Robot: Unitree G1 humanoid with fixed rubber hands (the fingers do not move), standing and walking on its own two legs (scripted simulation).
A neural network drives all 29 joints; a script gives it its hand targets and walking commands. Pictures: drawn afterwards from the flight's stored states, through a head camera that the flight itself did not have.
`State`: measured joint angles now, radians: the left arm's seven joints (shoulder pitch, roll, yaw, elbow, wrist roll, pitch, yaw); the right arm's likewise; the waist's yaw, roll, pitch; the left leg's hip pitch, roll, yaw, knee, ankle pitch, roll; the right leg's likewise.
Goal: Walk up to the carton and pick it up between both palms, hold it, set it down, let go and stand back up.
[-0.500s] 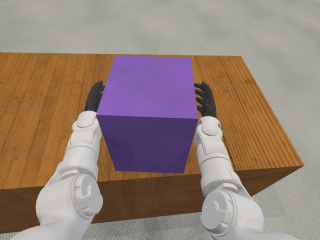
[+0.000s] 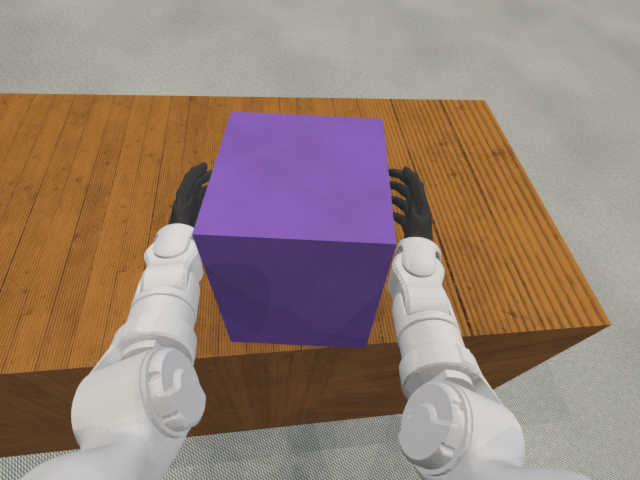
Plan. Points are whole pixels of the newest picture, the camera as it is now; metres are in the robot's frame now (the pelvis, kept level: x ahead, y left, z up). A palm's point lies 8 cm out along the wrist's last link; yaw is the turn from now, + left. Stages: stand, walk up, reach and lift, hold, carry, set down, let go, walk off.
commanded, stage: set down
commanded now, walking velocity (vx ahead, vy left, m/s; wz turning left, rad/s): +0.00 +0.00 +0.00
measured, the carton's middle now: (302, 236) +0.43 -0.01 +0.02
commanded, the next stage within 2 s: none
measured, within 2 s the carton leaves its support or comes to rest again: rests again in 1.90 s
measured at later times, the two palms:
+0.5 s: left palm (187, 224) +0.44 +0.14 +0.04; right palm (413, 233) +0.39 -0.15 +0.07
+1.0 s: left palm (187, 226) +0.44 +0.14 +0.04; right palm (413, 235) +0.39 -0.15 +0.07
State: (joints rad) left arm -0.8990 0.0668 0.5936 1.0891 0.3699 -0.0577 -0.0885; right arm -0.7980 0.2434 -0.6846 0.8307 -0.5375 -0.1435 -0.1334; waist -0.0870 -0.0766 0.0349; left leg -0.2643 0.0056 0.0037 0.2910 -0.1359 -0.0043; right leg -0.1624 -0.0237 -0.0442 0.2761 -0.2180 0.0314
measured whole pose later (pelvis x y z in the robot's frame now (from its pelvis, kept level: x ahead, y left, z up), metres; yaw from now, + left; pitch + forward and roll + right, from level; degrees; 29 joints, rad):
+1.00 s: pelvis +0.00 +0.00 +0.00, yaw +0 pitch +6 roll +0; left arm -0.90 0.06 0.66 1.09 0.44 -0.10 -0.11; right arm -0.80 0.26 -0.71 0.83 -0.57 -0.19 -0.13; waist -0.09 -0.08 0.05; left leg -0.27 0.01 0.01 0.30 -0.14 0.00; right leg -0.16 -0.02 -0.04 0.28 -0.22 0.03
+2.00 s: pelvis -0.04 +0.04 -0.02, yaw -1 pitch +14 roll -3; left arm -1.01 0.17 0.10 1.46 0.05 -0.29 0.06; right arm -0.84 0.01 -0.41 1.20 -0.06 -0.27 -0.17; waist -0.09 -0.02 -0.09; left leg -0.62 0.01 0.01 0.58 -0.20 0.03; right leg -0.47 -0.02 -0.04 0.46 -0.24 0.03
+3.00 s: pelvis -0.08 +0.05 -0.02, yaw -1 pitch +11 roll -4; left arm -0.47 0.19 0.01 0.96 -0.07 -0.33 0.00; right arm -0.45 0.00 -0.11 0.97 0.11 -0.35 -0.20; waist -0.09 -0.01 -0.10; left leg -0.62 0.01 0.01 0.58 -0.15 0.03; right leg -0.47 -0.02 -0.04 0.46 -0.18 0.04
